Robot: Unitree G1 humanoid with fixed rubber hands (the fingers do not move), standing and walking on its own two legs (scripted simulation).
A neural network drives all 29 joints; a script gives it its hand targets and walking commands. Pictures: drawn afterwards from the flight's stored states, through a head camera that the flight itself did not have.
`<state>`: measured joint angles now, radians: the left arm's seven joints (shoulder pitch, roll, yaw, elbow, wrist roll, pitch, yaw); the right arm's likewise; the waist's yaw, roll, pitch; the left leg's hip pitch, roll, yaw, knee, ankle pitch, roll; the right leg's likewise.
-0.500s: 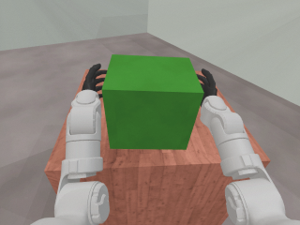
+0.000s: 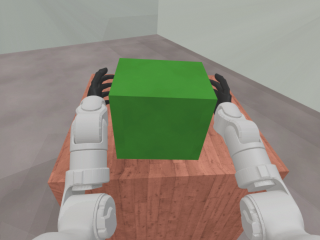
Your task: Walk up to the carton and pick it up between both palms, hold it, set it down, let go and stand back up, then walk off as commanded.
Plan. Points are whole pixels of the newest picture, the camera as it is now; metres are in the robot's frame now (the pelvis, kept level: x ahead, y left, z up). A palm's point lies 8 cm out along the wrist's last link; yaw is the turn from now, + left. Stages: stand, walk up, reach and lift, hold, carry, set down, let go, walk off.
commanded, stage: hold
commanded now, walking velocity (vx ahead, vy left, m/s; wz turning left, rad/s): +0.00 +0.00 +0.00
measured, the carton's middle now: (159, 110) +0.37 +0.01 +0.19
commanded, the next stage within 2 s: set down in 0.62 s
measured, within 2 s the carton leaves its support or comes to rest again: neither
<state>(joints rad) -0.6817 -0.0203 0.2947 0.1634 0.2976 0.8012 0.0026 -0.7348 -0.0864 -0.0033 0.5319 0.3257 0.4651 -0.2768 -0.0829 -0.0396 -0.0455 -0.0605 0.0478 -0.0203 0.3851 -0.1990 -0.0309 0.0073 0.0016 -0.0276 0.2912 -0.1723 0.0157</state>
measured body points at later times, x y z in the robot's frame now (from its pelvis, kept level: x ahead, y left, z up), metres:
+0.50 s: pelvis +0.00 +0.00 +0.00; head -0.07 +0.03 +0.44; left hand +0.37 +0.16 +0.22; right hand +0.37 -0.15 +0.22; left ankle +0.02 +0.13 -0.75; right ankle +0.00 -0.13 -0.75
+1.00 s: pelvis +0.01 +0.00 +0.00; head -0.05 +0.02 +0.45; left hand +0.39 +0.17 +0.23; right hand +0.40 -0.13 +0.21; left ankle +0.02 +0.13 -0.75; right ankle +0.00 -0.13 -0.75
